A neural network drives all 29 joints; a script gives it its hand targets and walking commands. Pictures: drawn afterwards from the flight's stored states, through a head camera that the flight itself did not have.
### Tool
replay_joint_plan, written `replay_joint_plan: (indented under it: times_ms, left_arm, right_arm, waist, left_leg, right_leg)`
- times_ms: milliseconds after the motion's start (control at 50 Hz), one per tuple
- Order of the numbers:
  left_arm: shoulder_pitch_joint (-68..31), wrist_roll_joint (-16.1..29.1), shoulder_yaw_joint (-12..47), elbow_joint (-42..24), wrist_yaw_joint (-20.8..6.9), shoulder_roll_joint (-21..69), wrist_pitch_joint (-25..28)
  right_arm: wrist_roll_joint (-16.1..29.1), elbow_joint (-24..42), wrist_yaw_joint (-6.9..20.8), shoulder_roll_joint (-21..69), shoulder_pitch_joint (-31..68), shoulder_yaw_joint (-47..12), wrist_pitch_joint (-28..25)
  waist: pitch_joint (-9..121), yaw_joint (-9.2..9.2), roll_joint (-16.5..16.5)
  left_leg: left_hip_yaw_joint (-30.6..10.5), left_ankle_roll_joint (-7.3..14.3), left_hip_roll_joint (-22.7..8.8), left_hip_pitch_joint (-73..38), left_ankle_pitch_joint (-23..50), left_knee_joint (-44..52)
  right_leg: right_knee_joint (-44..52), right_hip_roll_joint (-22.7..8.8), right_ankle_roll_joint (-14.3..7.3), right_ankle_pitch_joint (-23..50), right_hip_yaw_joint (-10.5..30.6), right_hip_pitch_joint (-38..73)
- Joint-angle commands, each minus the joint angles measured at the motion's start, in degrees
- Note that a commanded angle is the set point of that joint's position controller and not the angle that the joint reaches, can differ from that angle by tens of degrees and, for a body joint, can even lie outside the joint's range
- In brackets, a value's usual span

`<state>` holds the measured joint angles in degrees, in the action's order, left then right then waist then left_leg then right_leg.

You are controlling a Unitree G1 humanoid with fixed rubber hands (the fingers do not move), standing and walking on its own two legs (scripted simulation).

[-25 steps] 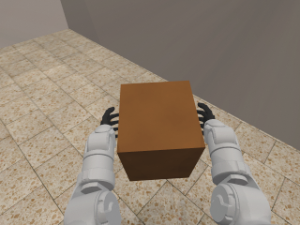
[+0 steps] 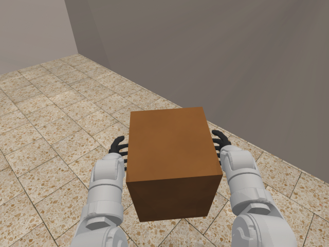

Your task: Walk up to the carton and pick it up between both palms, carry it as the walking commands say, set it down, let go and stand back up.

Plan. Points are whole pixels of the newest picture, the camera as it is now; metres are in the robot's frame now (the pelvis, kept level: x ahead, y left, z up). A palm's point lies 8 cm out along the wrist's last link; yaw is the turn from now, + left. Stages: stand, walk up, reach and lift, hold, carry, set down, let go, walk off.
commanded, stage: reach and lift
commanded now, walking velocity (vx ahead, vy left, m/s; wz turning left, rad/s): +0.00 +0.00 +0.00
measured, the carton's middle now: (170, 165) +0.36 +0.01 +0.02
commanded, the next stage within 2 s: hold in 0.82 s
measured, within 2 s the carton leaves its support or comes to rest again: neither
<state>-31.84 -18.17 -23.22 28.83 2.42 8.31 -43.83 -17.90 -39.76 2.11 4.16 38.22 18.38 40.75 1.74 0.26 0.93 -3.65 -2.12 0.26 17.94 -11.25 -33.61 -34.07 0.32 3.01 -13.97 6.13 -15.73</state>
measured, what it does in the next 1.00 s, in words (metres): stands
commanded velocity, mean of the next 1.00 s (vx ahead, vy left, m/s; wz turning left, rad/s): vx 0.00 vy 0.00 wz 0.00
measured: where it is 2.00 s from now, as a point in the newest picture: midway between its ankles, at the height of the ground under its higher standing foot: outside the picture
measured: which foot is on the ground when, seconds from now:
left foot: down 0.00-1.00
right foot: down 0.00-1.00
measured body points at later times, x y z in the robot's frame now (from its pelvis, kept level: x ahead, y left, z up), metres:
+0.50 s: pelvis +0.01 +0.00 +0.00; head -0.03 +0.02 +0.45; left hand +0.35 +0.15 +0.06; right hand +0.36 -0.14 +0.07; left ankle +0.08 +0.13 -0.73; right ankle +0.06 -0.15 -0.73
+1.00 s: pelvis +0.01 +0.01 +0.00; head -0.04 +0.02 +0.45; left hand +0.34 +0.15 +0.06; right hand +0.35 -0.14 +0.07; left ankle +0.08 +0.13 -0.73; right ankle +0.06 -0.15 -0.73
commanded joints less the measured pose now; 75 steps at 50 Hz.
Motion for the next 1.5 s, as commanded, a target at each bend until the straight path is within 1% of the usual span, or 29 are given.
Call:
replay_joint_plan:
  times_ms: [0,80,100,140,160,180,220,240,300,380,400,420,440,500,600,660,720,760,960,980,1060,1100,1140,1200,1300,1320,1380,1400,1480]
  left_arm:
    - [-46.06,18.81,32.94,0.22,-18.02,63.95,1.95]
    - [-43.13,18.72,33.26,0.27,-18.39,63.56,1.46]
    - [-42.59,18.80,34.37,-1.95,-18.12,63.38,1.68]
    - [-43.36,19.19,35.56,-3.08,-18.06,63.79,1.97]
    - [-41.54,19.20,35.27,-3.32,-18.01,63.54,1.88]
    - [-41.16,19.28,35.42,-2.30,-18.00,64.74,1.49]
    - [-40.11,19.28,35.12,-3.16,-17.97,63.34,1.54]
    - [-38.80,18.37,34.45,-1.72,-18.06,63.47,0.96]
    - [-39.57,19.67,37.11,-5.05,-17.98,64.74,0.91]
    - [-34.34,19.20,36.59,-4.63,-17.74,64.02,0.39]
    - [-33.87,18.90,36.71,-4.22,-17.88,64.72,0.21]
    - [-34.56,19.18,36.58,-4.81,-17.83,64.39,0.32]
    - [-34.82,19.77,38.19,-6.92,-17.81,64.89,0.41]
    - [-33.31,20.75,39.94,-9.66,-17.60,64.38,0.77]
    - [-32.50,21.02,40.17,-7.78,-17.82,66.21,0.46]
    - [-29.50,20.72,40.63,-7.84,-17.58,66.43,-0.10]
    - [-33.16,20.91,40.23,-8.51,-18.00,65.59,0.25]
    - [-31.61,19.56,38.50,-7.08,-17.87,64.96,-0.26]
    - [-30.48,20.10,39.47,-7.88,-18.42,64.80,-0.13]
    - [-30.18,20.00,39.66,-7.27,-18.39,65.28,-0.06]
    - [-30.24,20.32,39.58,-7.93,-18.39,64.99,0.11]
    - [-28.07,19.42,38.88,-6.85,-18.46,64.50,-0.35]
    - [-30.08,19.70,39.25,-7.82,-18.48,64.36,-0.27]
    - [-29.74,19.54,39.27,-7.20,-18.35,65.15,-0.39]
    - [-30.75,19.14,38.45,-5.96,-18.39,64.68,-0.04]
    - [-29.23,19.27,38.62,-5.49,-18.33,64.95,-0.04]
    - [-28.36,18.95,38.08,-5.33,-18.16,64.91,0.12]
    - [-29.02,19.16,38.86,-6.68,-18.20,64.95,0.18]
    - [-29.53,19.27,39.14,-7.48,-18.03,65.10,0.31]
  right_arm:
    - [15.53,3.97,13.72,65.95,34.63,-19.80,-1.79]
    - [15.32,5.20,13.51,65.38,32.68,-19.97,-1.36]
    - [16.58,6.47,13.75,66.40,32.77,-21.24,-1.57]
    - [16.41,8.20,13.56,66.52,32.12,-22.41,-1.62]
    - [16.54,9.54,13.61,66.73,31.60,-22.96,-1.47]
    - [16.93,8.49,13.67,66.69,31.54,-22.93,-1.00]
    - [16.86,9.10,13.75,67.20,30.53,-23.09,-0.72]
    - [16.09,6.95,13.92,66.65,28.54,-22.12,-0.18]
    - [16.69,9.48,14.13,66.36,26.99,-23.37,-0.02]
    - [17.26,11.24,14.34,66.48,25.26,-25.11,0.59]
    - [17.33,12.20,14.22,66.23,25.69,-25.72,0.50]
    - [17.33,12.17,14.21,66.73,25.49,-25.99,0.71]
    - [17.68,12.78,14.08,66.75,24.13,-26.24,0.58]
    - [18.71,15.02,14.16,67.12,22.16,-28.73,0.57]
    - [19.39,19.25,14.20,65.50,26.67,-29.91,-0.16]
    - [19.41,18.92,14.23,65.93,23.69,-30.82,0.52]
    - [18.88,17.70,14.48,66.26,23.90,-29.72,0.57]
    - [18.18,14.72,14.73,66.68,22.82,-28.15,1.14]
    - [18.20,16.31,15.00,66.65,22.38,-29.02,1.05]
    - [18.33,17.08,14.93,65.94,22.49,-29.02,0.71]
    - [18.66,17.90,15.07,66.85,24.24,-30.03,0.65]
    - [18.46,16.69,14.93,66.66,22.53,-29.66,1.09]
    - [17.97,14.90,15.24,66.94,21.14,-28.38,1.16]
    - [18.10,16.42,15.15,66.71,22.15,-28.71,0.93]
    - [17.95,14.26,15.70,65.78,23.56,-27.80,0.47]
    - [17.95,14.58,15.84,65.42,22.43,-28.05,0.45]
    - [18.23,17.04,15.48,65.56,25.14,-28.77,0.18]
    - [18.03,16.24,15.45,66.08,22.64,-28.65,0.38]
    - [18.11,15.64,15.43,65.98,22.55,-28.65,0.30]
  waist:
    - [21.81,-4.25,-2.31]
    - [21.71,-4.20,-2.98]
    - [22.12,-3.33,-3.24]
    - [24.09,-3.93,-3.46]
    - [24.02,-3.25,-2.36]
    - [22.36,-4.07,-3.17]
    - [23.16,-2.83,-1.75]
    - [21.75,-3.14,-2.70]
    - [25.37,-4.10,-3.87]
    - [22.40,-3.35,-2.13]
    - [22.92,-3.59,-3.11]
    - [23.12,-3.57,-1.63]
    - [25.36,-3.85,-4.05]
    - [25.61,-3.75,-3.37]
    - [24.41,-3.34,-3.70]
    - [23.96,-3.62,-3.48]
    - [22.48,-4.23,-2.77]
    - [19.78,-3.35,-3.43]
    - [20.88,-3.48,-2.11]
    - [20.75,-3.86,-3.33]
    - [21.73,-2.69,-1.40]
    - [20.31,-2.28,-1.84]
    - [18.99,-3.10,-2.20]
    - [19.40,-2.82,-2.85]
    - [18.06,-2.73,-2.87]
    - [18.44,-3.26,-2.66]
    - [18.95,-2.20,-1.85]
    - [20.04,-2.44,-3.37]
    - [19.55,-2.86,-3.80]
  left_leg:
    - [3.33,-0.43,5.54,-11.39,-11.91,9.24]
    - [2.87,-0.48,5.74,-11.45,-10.88,9.65]
    - [3.13,-0.49,5.87,-11.38,-8.93,9.43]
    - [2.59,-0.55,5.74,-12.33,-8.10,9.51]
    - [2.76,-0.39,5.86,-12.05,-7.57,9.58]
    - [2.53,-0.41,5.63,-12.37,-6.99,9.55]
    - [2.50,-0.37,5.77,-12.52,-6.91,9.40]
    - [2.25,-0.20,5.66,-12.39,-7.00,10.07]
    - [1.78,-0.72,5.70,-13.86,-4.01,10.10]
    - [1.89,-0.27,5.70,-13.77,-3.20,10.32]
    - [1.78,-0.27,5.92,-13.40,-3.03,10.34]
    - [1.59,-0.07,5.91,-14.24,-3.28,10.43]
    - [1.74,-0.58,6.10,-15.04,-0.33,10.22]
    - [1.40,-0.29,5.88,-15.87,1.54,10.15]
    - [0.58,-0.54,5.65,-14.54,-3.01,10.33]
    - [0.80,-0.37,5.69,-15.39,-0.79,10.67]
    - [0.76,0.09,5.65,-13.92,-6.23,10.98]
    - [1.08,0.06,5.65,-13.42,-7.26,11.33]
    - [1.19,0.17,5.65,-14.09,-6.99,11.36]
    - [1.26,-0.03,5.73,-13.95,-6.55,11.42]
    - [0.91,0.07,5.34,-15.66,-6.59,11.02]
    - [0.86,0.11,5.40,-14.44,-6.28,11.23]
    - [0.93,0.13,5.47,-14.47,-7.38,11.41]
    - [1.22,0.20,5.63,-14.05,-6.42,11.56]
    - [0.72,0.12,4.96,-13.48,-11.05,11.96]
    - [0.63,0.07,4.84,-14.24,-8.57,11.83]
    - [0.55,0.15,4.98,-14.36,-8.53,11.59]
    - [0.85,0.13,5.36,-14.36,-6.72,11.62]
    - [0.83,0.04,5.13,-14.19,-7.79,11.83]
  right_leg:
    - [12.68,3.68,-3.15,-11.24,-4.66,4.32]
    - [12.77,3.87,-3.10,-9.36,-4.37,5.32]
    - [12.38,3.67,-2.96,-7.18,-4.15,6.22]
    - [12.01,3.98,-3.01,-5.91,-4.19,6.15]
    - [12.37,3.85,-2.85,-5.53,-4.19,7.15]
    - [12.15,3.95,-2.93,-5.14,-4.34,5.67]
    - [12.25,3.88,-2.84,-4.69,-3.95,6.33]
    - [12.51,3.85,-2.96,-4.91,-4.02,5.76]
    - [11.76,4.70,-3.11,-1.07,-4.29,7.95]
    - [12.10,4.66,-2.71,-0.70,-4.55,7.68]
    - [11.98,4.53,-2.82,0.00,-4.35,8.34]
    - [12.21,4.44,-2.68,-0.58,-4.11,7.58]
    - [11.75,4.66,-2.93,2.82,-4.04,8.85]
    - [11.48,4.74,-2.87,4.26,-4.05,9.06]
    - [11.12,4.87,-3.49,0.37,-4.03,8.47]
    - [11.47,5.00,-3.33,1.64,-4.36,8.81]
    - [11.72,4.58,-3.47,-2.59,-3.77,7.43]
    - [11.92,4.25,-3.60,-3.99,-3.41,6.04]
    - [11.84,4.85,-3.43,-3.61,-3.92,7.33]
    - [11.69,4.80,-3.59,-3.02,-4.05,7.14]
    - [11.42,4.82,-3.36,-3.92,-4.00,6.51]
    - [11.81,4.73,-3.30,-3.85,-3.85,7.15]
    - [11.91,4.68,-3.50,-4.88,-3.65,5.76]
    - [11.72,4.70,-3.65,-3.38,-3.63,6.76]
    - [11.29,4.66,-3.57,-7.17,-3.85,5.87]
    - [11.19,4.88,-3.59,-5.13,-4.25,5.43]
    - [11.28,4.75,-3.46,-5.53,-3.53,5.52]
    - [11.59,4.64,-3.72,-3.81,-3.60,6.58]
    - [11.37,4.80,-3.76,-4.39,-3.77,6.01]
